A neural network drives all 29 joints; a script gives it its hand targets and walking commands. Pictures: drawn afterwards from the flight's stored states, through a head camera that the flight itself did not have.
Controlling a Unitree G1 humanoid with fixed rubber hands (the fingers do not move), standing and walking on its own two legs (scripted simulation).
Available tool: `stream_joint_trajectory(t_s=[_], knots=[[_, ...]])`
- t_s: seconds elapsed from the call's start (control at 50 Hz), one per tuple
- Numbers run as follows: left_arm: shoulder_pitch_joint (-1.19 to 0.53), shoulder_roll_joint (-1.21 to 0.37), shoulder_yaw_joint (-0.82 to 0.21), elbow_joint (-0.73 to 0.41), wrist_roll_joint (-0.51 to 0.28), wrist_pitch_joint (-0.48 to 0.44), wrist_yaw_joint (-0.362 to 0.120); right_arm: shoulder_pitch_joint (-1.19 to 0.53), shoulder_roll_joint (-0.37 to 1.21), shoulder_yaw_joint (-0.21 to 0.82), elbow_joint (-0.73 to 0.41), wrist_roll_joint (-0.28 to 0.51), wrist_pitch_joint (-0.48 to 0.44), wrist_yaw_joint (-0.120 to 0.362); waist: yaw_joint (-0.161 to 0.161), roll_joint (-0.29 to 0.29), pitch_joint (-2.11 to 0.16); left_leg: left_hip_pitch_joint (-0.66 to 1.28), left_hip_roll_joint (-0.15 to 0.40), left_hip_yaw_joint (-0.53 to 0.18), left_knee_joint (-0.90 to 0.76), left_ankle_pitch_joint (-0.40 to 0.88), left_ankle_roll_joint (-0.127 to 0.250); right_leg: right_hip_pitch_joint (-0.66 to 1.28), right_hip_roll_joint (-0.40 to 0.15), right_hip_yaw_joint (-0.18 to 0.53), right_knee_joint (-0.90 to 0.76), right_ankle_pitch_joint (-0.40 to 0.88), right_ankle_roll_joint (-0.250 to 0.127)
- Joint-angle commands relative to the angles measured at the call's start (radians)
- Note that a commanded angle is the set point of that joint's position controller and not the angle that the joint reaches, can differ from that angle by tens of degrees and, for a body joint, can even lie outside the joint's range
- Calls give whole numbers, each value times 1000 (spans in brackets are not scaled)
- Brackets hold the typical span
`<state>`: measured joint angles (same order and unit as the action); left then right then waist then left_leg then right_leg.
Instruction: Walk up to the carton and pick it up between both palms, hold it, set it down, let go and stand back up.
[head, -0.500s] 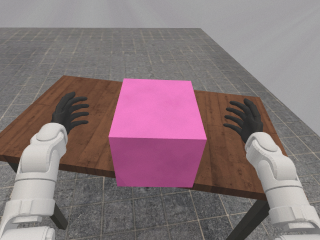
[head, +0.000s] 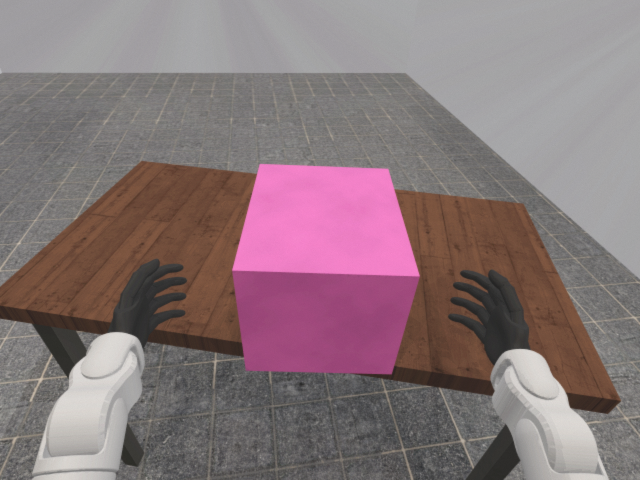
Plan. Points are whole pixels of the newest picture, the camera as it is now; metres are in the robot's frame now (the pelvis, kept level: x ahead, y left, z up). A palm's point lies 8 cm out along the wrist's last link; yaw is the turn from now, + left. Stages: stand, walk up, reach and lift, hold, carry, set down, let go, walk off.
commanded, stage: set down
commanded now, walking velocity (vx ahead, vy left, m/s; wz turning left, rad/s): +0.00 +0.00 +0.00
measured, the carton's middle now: (321, 262) +0.46 +0.02 +0.06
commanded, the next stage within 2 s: let go in 1.52 s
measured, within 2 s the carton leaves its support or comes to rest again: neither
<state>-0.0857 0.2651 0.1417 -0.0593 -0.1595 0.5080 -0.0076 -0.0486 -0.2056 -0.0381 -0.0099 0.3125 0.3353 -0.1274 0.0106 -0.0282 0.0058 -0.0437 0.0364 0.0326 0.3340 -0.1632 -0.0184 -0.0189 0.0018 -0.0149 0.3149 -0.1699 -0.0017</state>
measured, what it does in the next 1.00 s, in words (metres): stands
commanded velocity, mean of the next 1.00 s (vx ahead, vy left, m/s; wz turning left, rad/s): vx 0.00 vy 0.00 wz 0.00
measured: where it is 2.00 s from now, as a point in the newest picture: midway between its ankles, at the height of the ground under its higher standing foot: outside the picture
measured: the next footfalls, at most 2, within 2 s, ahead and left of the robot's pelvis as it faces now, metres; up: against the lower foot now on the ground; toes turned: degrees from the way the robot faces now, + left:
none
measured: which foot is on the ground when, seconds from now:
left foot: down 0.00-1.00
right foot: down 0.00-1.00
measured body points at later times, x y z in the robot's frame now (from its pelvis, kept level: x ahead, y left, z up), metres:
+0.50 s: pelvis +0.02 +0.00 +0.00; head -0.01 +0.00 +0.45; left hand +0.26 +0.22 +0.09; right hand +0.26 -0.20 +0.07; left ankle +0.02 +0.13 -0.75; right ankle +0.01 -0.12 -0.75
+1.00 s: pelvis +0.03 -0.01 +0.00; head +0.02 -0.02 +0.45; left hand +0.22 +0.24 +0.01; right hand +0.24 -0.21 +0.00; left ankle +0.02 +0.13 -0.75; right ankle +0.01 -0.12 -0.75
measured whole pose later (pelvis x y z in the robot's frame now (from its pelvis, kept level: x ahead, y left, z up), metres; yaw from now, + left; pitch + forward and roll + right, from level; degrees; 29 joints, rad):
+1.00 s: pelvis +0.03 -0.01 +0.00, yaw -1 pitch -5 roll +0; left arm 0.27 0.24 0.07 0.07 -0.10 0.21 -0.05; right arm 0.30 -0.17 0.02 0.10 0.14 0.08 -0.09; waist 0.06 0.02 0.06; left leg -0.01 0.05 0.04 0.27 -0.17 -0.04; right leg 0.00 0.02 0.00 0.27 -0.18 -0.02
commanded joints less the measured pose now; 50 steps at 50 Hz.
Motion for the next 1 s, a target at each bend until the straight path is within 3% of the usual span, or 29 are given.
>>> stream_joint_trajectory(t_s=[0.0,0.06,0.08,0.14,0.22,0.26,0.28,0.34,0.36,0.4,0.44,0.46,0.48,0.52,0.54,0.56,0.62,0.7,0.74,0.76,0.78,0.8,0.84,0.86,0.88,0.9,0.92,0.96,0.98], knots=[[-171,127,26,-199,-1,-37,12,-185,-98,-36,-170,-17,-29,10,19,87,-35,30,-24,1,-72,13,-16,-81,8,18,-98,-106,-19],[-145,117,11,-277,-28,-60,25,-144,-82,-25,-302,-7,-48,22,40,52,-116,62,-31,6,-55,69,-14,-98,5,34,-80,-67,-23],[-131,109,7,-223,-20,-57,25,-114,-88,-44,-228,-28,-39,20,13,68,-46,35,-33,13,-67,52,-15,-119,9,26,-98,-95,-27],[-74,99,-11,-126,-13,-61,21,-70,-73,-38,-173,-51,-23,20,11,55,14,-5,-12,4,-83,-35,-9,-125,-7,31,-92,-145,-31],[6,94,-6,-291,-38,-119,21,51,-67,-22,-250,-54,-80,19,26,79,-85,82,-36,14,-64,132,-29,-112,6,21,-100,-33,-29],[-9,118,-9,-233,-36,-113,25,36,-109,-44,-250,-57,-85,27,22,62,-66,67,-23,11,-67,114,-25,-117,14,18,-99,-62,-34],[82,90,-34,-259,-36,-110,25,70,-91,16,-273,-34,-89,37,51,68,-73,99,-19,6,-78,135,-30,-81,20,16,-95,-32,-33],[47,75,-50,-228,-31,-120,20,55,-109,-4,-265,-54,-103,31,23,52,-32,71,-25,21,-87,157,-37,-88,22,27,-115,-15,-33],[43,76,-42,-325,-52,-137,25,48,-87,5,-318,-38,-111,32,54,63,-86,97,-31,15,-90,178,-40,-78,16,15,-113,0,-29],[134,72,-34,-334,-7,-130,19,162,-99,-4,-268,-59,-112,34,15,91,-47,153,-32,17,-83,220,-52,-105,22,23,-127,11,-33],[157,73,-39,-306,-22,-142,19,177,-105,12,-280,-50,-126,35,42,38,-28,109,-30,6,-80,230,-34,-89,20,23,-131,43,-36],[239,58,-40,-272,10,-125,8,256,-105,32,-226,-61,-121,33,12,34,-19,194,-35,18,-80,298,-51,-102,26,24,-126,93,-25],[257,62,-28,-276,1,-137,2,250,-109,32,-247,-64,-139,29,46,49,-40,165,-29,12,-79,312,-47,-76,23,32,-128,107,-25],[253,53,-35,-224,10,-150,-5,244,-119,45,-237,-71,-152,25,16,26,-23,155,-43,16,-75,320,-40,-76,27,21,-126,157,-16],[251,53,-43,-328,-9,-184,-3,228,-105,41,-322,-68,-179,22,41,1,-98,162,-29,9,-66,350,-41,-50,31,11,-116,184,-7],[300,40,-57,-261,23,-183,-11,287,-86,71,-199,-67,-171,31,33,73,2,173,-40,13,-75,344,-52,-68,30,24,-146,172,-15],[278,40,-42,-148,35,-207,-26,283,-59,60,-145,-103,-183,31,26,20,65,137,-43,20,-107,219,-31,-99,17,28,-174,87,-15],[266,73,-71,-260,11,-274,-13,287,-49,65,-216,-94,-230,46,21,67,0,167,-50,16,-77,275,-30,-79,22,25,-149,133,-18],[324,65,-37,-80,52,-255,-22,300,-62,33,-83,-136,-222,39,30,44,70,146,-45,15,-86,214,-30,-124,13,23,-163,87,-11],[315,81,-41,-160,29,-276,-22,278,-44,48,-217,-113,-242,31,53,21,13,146,-47,27,-74,220,-10,-85,9,29,-152,106,-4],[303,80,-37,-116,36,-279,-26,293,-35,54,-124,-132,-238,32,57,14,70,122,-54,22,-83,180,-13,-111,2,38,-158,92,-3],[325,78,-44,-79,51,-278,-29,350,-33,40,-76,-140,-236,29,16,40,55,160,-54,30,-80,212,-23,-118,7,28,-160,117,-8],[297,73,-23,-103,55,-293,-33,257,-44,42,-109,-133,-246,29,64,30,-12,150,-45,18,-69,222,-14,-77,4,37,-139,138,-13],[285,56,-38,-67,61,-287,-36,287,-31,57,-35,-164,-249,28,31,23,50,150,-54,27,-75,200,-19,-124,11,21,-146,88,-8],[272,96,-2,-72,61,-316,-34,282,-14,36,-59,-179,-268,28,64,-8,23,141,-45,31,-58,172,-6,-134,5,33,-128,63,1],[265,91,-29,-6,47,-329,-37,292,-21,33,-53,-178,-282,29,53,-33,13,128,-45,36,-55,172,5,-136,9,28,-124,97,4],[303,86,-35,43,55,-326,-42,328,-33,26,32,-189,-276,30,29,-12,20,138,-51,38,-45,195,-2,-135,3,31,-128,122,-8],[272,83,-39,-1,52,-345,-32,255,-30,28,-10,-182,-307,41,70,24,-16,129,-40,30,-42,212,-3,-112,10,33,-113,117,-7],[268,69,-48,78,83,-327,-38,270,-23,11,106,-215,-299,41,38,35,69,124,-41,27,-52,189,-12,-149,5,28,-119,75,-13]])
